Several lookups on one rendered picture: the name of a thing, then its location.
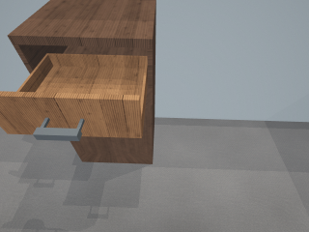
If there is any cabinet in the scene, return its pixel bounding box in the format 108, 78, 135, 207
8, 0, 156, 164

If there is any handle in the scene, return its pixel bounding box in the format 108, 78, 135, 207
33, 117, 85, 141

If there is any drawer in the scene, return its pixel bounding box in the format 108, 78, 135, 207
0, 53, 148, 138

